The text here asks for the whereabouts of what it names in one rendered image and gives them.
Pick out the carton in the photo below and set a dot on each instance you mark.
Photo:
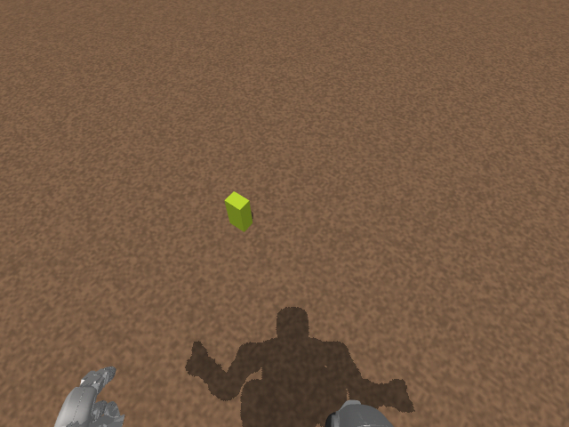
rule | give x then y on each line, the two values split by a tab
239	211

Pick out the left robot hand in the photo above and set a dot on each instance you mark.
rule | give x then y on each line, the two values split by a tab
79	408

